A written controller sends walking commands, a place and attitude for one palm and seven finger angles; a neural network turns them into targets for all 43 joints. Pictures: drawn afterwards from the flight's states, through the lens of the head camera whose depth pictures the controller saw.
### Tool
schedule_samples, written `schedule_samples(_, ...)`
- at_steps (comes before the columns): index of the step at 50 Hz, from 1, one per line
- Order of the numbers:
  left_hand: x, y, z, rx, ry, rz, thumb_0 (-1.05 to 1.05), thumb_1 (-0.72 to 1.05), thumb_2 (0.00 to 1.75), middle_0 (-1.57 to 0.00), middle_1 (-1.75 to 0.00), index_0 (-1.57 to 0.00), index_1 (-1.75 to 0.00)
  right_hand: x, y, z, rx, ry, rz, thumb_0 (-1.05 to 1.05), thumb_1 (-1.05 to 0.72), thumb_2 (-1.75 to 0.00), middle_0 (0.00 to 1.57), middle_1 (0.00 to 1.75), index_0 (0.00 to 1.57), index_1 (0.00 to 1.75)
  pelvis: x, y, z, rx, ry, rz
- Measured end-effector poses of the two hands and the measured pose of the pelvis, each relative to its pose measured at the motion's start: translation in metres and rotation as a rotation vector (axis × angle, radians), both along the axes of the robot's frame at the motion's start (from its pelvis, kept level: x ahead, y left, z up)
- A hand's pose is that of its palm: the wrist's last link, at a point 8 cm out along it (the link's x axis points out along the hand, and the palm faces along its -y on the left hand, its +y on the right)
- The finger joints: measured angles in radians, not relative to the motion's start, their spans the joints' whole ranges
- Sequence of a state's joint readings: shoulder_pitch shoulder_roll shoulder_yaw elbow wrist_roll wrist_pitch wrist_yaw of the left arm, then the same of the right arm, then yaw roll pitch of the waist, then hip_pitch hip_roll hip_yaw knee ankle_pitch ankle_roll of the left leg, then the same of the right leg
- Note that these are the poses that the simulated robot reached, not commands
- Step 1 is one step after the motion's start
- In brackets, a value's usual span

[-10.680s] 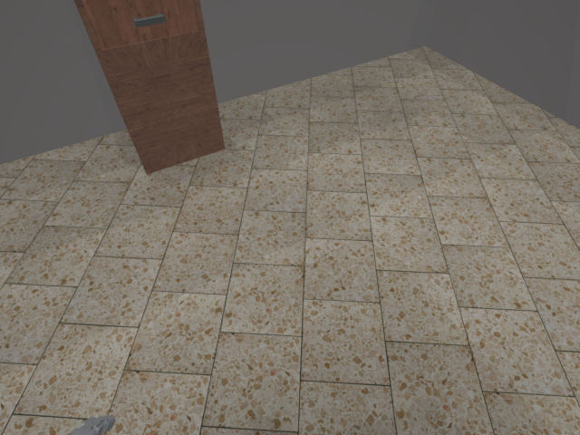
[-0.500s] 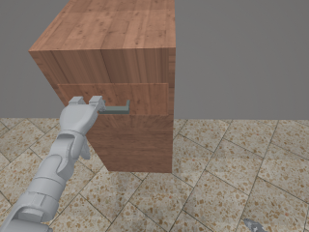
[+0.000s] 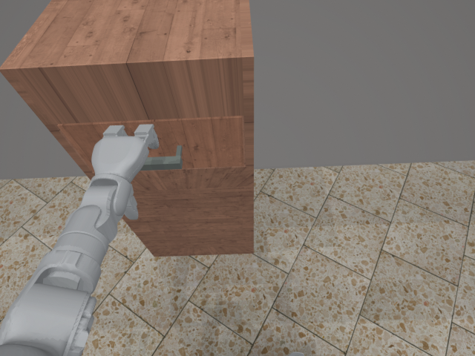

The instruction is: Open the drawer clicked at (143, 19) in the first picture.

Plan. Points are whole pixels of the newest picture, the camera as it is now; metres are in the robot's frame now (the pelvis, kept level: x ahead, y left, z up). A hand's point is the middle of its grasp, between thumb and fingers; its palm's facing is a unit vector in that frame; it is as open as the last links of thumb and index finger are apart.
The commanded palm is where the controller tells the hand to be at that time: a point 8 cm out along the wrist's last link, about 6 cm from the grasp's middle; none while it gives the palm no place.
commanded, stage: move the hooked fingers above the handle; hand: left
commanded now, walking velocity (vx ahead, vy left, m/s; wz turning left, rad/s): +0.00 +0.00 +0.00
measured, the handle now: (157, 156) +0.52 +0.20 -0.03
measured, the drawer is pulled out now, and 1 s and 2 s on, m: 0.00 0.00 0.00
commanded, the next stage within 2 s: lower the fingers behind the handle in 1.08 s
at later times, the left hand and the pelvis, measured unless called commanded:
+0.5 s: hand (149, 156) +0.48 +0.19 +0.02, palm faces -0.01 +0.00 -1.00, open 13.7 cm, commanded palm +0.45 +0.21 +0.07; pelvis +0.00 +0.00 -0.01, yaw +0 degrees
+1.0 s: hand (145, 159) +0.48 +0.20 +0.02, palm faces -0.01 -0.01 -1.00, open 13.8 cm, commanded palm +0.45 +0.21 +0.07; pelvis +0.00 +0.01 -0.01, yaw +0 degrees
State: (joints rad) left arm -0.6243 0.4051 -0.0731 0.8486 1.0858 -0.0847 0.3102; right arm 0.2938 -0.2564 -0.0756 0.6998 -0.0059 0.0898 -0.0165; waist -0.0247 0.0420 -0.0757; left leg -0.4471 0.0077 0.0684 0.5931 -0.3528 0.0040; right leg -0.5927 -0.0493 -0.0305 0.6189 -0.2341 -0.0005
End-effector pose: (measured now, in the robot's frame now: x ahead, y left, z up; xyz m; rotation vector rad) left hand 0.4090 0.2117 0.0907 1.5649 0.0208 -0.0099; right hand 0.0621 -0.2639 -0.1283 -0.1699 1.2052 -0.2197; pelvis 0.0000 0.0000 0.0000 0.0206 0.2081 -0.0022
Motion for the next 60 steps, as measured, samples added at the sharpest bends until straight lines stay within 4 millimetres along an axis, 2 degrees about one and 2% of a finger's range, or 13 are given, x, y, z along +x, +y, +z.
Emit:
schedule_samples(19,0.048,-0.021,-0.012,0.010,0.016,0.020,0.00,-0.49,0.30,-0.33,-1.21,-0.32,-1.20,-0.032,-0.001,-0.005,-0.018,0.078,-0.042,0.01,-0.91,-0.90,0.20,0.30,0.20,0.30,0.000,0.003,-0.008,-0.004,0.071,-0.004)
schedule_samples(30,0.048,-0.016,-0.015,0.008,0.008,0.032,0.00,-0.49,0.30,-0.34,-1.23,-0.34,-1.22,-0.051,-0.005,-0.007,-0.027,0.121,-0.059,0.01,-0.91,-0.90,0.20,0.30,0.20,0.30,-0.005,0.002,-0.011,-0.003,0.083,-0.009)
schedule_samples(42,0.042,0.003,-0.018,0.012,0.030,0.036,0.00,-0.49,0.30,-0.32,-1.21,-0.32,-1.21,-0.052,-0.008,-0.005,-0.051,0.117,-0.052,0.01,-0.91,-0.90,0.20,0.30,0.20,0.30,-0.007,0.004,-0.012,-0.008,0.091,-0.002)
schedule_samples(50,0.046,-0.010,-0.018,-0.005,-0.006,-0.002,0.00,-0.49,0.30,-0.33,-1.21,-0.32,-1.20,-0.046,-0.003,-0.007,-0.040,0.127,-0.033,0.01,-0.91,-0.90,0.20,0.30,0.20,0.30,-0.003,0.006,-0.013,-0.014,0.096,0.012)
schedule_samples(60,0.048,-0.014,-0.015,0.010,0.001,0.033,0.00,-0.49,0.30,-0.35,-1.22,-0.34,-1.23,-0.033,0.007,-0.010,0.001,0.104,-0.035,0.01,-0.91,-0.90,0.20,0.30,0.20,0.30,0.001,0.007,-0.011,-0.012,0.085,0.003)
